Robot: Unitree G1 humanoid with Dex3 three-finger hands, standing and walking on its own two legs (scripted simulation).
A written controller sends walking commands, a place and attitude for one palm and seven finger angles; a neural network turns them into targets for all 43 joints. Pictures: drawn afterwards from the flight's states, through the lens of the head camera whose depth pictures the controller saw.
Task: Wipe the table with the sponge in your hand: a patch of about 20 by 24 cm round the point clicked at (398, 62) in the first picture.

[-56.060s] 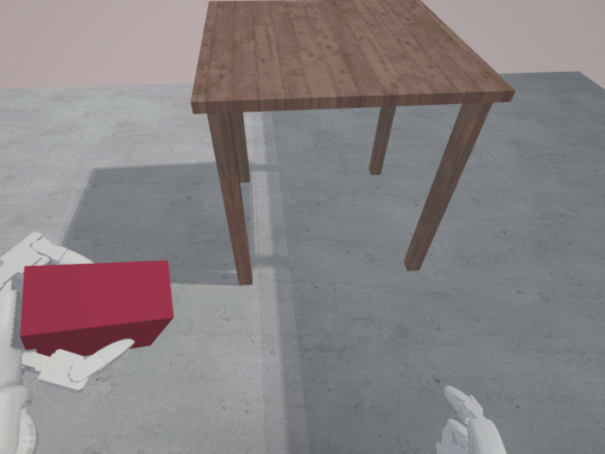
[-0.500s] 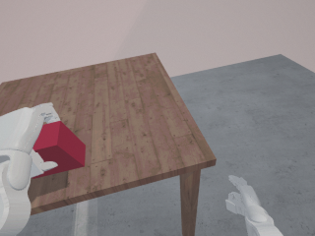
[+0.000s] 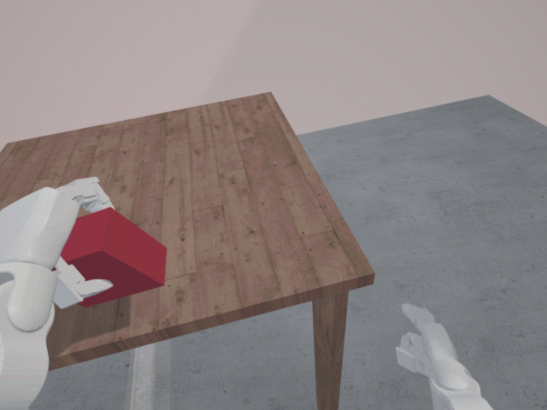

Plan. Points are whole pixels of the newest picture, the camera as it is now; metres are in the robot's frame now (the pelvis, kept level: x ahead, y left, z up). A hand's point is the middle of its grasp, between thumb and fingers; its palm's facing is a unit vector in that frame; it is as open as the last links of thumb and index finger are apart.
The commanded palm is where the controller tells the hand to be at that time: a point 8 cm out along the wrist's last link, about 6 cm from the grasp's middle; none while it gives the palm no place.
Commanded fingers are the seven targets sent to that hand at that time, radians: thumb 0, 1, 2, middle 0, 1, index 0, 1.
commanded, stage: step back with the hand held close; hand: left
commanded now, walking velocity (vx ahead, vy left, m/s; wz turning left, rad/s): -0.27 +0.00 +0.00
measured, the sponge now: (107, 267) +0.22 +0.27 +0.15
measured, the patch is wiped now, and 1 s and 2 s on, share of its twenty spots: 0.95 0.95 0.95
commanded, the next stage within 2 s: stop stepping back and stand still in 1.04 s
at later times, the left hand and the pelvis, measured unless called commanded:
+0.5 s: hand (132, 220) +0.23 +0.20 +0.23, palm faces +0.38 -0.82 -0.44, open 9.9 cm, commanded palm +0.15 +0.26 +0.26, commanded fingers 0.00 0.10 1.30 -1.20 -1.60 -1.20 -1.60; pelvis -0.02 -0.01 -0.01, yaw -3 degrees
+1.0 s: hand out of the picture +0.05 +0.27 +0.23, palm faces +0.48 -0.82 -0.30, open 9.9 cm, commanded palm +0.00 +0.32 +0.26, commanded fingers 0.00 0.10 1.30 -1.20 -1.60 -1.20 -1.60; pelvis -0.16 +0.04 -0.02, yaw +0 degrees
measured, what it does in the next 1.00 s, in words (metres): walks backwards: left foot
